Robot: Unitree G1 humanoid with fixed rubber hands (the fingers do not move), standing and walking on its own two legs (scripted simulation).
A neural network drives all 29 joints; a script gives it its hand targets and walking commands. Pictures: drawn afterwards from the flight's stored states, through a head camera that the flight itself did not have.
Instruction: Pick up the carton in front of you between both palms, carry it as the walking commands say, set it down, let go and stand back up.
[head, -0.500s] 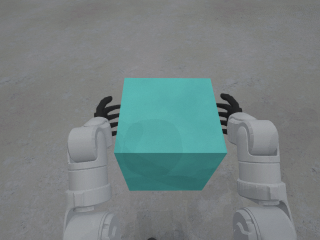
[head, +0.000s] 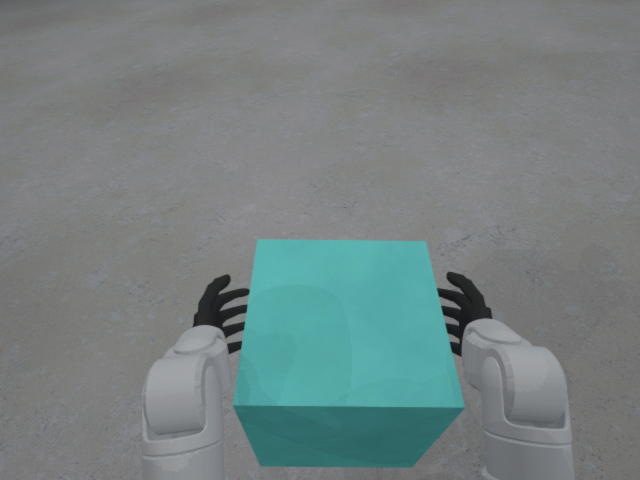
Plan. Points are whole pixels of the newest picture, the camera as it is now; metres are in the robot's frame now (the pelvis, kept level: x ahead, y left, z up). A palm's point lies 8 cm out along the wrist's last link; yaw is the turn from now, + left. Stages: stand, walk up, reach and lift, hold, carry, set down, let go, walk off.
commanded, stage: carry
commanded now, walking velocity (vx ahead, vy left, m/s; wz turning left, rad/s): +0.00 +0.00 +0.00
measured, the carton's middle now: (338, 359) +0.29 +0.00 +0.01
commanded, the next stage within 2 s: none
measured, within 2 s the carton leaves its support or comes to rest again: neither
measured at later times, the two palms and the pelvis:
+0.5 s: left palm (215, 269) +0.38 +0.16 +0.10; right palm (438, 256) +0.38 -0.14 +0.10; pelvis +0.12 +0.00 +0.01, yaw +1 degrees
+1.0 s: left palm (213, 286) +0.36 +0.16 +0.09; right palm (441, 275) +0.36 -0.14 +0.09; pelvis +0.10 +0.00 +0.01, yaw +1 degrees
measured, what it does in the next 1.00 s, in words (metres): steps on the spot: left foot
